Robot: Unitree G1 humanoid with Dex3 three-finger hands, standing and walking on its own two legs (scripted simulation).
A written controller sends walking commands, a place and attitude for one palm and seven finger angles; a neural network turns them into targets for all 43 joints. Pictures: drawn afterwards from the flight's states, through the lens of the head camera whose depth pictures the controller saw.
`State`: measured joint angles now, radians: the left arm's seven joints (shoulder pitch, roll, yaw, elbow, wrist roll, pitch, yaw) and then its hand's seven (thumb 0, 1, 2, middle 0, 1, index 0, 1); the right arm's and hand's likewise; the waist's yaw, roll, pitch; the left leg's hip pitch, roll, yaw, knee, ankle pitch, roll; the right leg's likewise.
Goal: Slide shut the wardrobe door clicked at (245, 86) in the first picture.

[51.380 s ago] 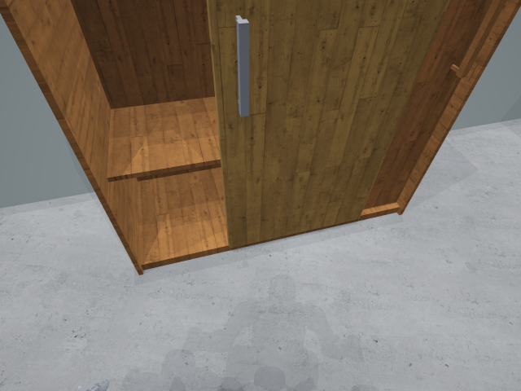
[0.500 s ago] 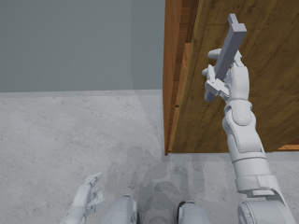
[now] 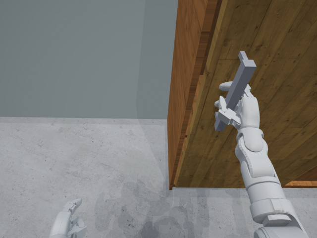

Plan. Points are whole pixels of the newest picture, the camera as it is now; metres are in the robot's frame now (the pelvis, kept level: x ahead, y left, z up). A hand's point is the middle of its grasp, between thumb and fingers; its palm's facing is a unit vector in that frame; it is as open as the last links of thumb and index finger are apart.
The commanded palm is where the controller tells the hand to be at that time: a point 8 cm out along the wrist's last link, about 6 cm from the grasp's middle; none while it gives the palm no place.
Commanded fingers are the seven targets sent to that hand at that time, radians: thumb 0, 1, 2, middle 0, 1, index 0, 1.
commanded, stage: stop walking and hold the door there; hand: right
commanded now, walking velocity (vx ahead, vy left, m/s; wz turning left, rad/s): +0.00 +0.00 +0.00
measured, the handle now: (229, 95) +0.44 -0.16 +0.12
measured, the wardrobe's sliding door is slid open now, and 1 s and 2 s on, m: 0.01 0.01 0.01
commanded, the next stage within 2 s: loosen the grip on the handle in 0.14 s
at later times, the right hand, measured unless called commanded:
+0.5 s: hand (224, 111) +0.39 -0.14 +0.11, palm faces +0.08 +0.99 -0.13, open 9.1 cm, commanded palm +0.37 -0.18 +0.11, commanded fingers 0.00 0.55 -0.20 0.40 1.33 0.40 1.33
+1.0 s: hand (222, 112) +0.40 -0.13 +0.10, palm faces +0.05 +0.99 -0.11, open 14.4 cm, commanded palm +0.37 -0.20 +0.11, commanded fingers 0.00 0.55 -0.20 0.25 1.15 0.25 1.15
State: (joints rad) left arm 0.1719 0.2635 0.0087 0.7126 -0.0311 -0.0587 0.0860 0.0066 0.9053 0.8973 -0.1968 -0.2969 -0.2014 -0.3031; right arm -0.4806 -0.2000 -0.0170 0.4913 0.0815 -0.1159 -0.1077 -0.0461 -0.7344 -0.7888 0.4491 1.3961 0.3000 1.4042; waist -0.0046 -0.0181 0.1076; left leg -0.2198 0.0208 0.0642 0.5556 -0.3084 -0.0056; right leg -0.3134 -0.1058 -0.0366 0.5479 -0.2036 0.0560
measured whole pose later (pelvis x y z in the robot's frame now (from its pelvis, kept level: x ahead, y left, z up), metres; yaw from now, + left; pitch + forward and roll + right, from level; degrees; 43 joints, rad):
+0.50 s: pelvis -0.01 -0.02 -0.01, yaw +0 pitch +1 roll +0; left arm 0.25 0.23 0.01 0.70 -0.03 -0.15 0.01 0.01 0.90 0.90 -0.20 -0.30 -0.21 -0.30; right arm -0.55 -0.17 -0.10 0.74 0.02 -0.18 -0.10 -0.02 -0.16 -0.55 0.41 1.36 0.39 1.39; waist 0.04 -0.01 -0.04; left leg -0.34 0.06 0.04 0.63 -0.32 -0.03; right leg -0.41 -0.07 -0.06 0.58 -0.20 0.02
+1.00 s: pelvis -0.01 -0.02 -0.01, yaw +4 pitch +3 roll +0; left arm 0.31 0.24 0.01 0.71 -0.03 -0.15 0.03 0.01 0.90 0.90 -0.20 -0.30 -0.20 -0.30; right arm -0.47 -0.19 -0.11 0.62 0.05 -0.23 -0.08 -0.01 0.55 -0.20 0.35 1.23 0.30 1.19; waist 0.04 -0.01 -0.04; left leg -0.41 0.03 -0.02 0.67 -0.32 -0.03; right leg -0.46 -0.05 -0.04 0.64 -0.24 0.02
